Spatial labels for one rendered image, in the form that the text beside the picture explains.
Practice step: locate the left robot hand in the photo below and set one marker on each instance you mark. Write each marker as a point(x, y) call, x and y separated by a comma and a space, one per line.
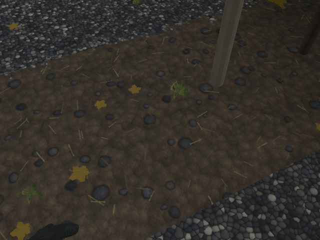
point(56, 232)

